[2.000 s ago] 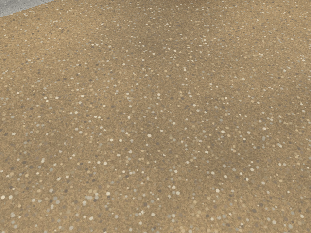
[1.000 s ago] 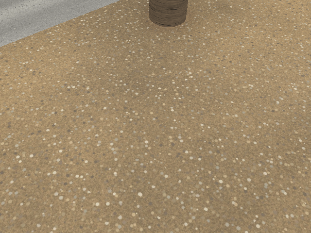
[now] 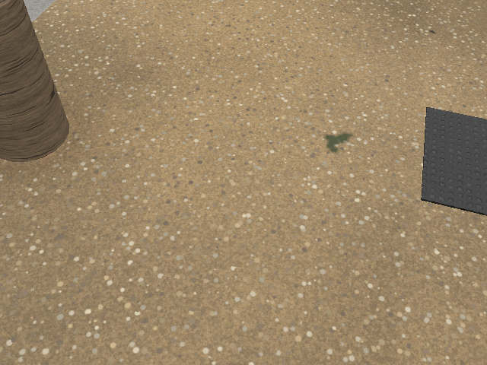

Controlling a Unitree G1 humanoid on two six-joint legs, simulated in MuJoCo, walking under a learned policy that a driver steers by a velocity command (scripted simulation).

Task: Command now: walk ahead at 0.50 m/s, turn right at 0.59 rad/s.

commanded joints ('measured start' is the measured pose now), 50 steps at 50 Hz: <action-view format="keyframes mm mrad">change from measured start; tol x32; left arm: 1 -60 2 -12 -86 -3 -8 -17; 50 189 -6 -25 96 5 -48 27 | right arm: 1 -4 -94 -19 -41 1 -17 2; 36 -368 -56 1 -177 -10 53 35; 42 195 -241 -63 -27 -45 20 -14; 50 -16 -73 -18 21 7 -4 14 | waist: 1 13 138 9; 15 149 -85 -380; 50 51 114 -10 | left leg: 1 14 252 -101 -156 321 104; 12 159 289 99 347 889 44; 15 -590 31 -89 1109 -341 -53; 40 -188 -31 -46 207 33 73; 43 416 443 -863 1 29 285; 50 -75 235 -331 -155 195 181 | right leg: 1 -61 -28 -14 -109 124 12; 12 375 133 -178 -542 -46 -135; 15 988 -355 716 -766 -28 -347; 22 508 -131 163 -881 415 -209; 40 744 -133 42 -577 970 -101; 43 114 170 9 234 -292 -39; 50 125 -37 0 50 -54 -11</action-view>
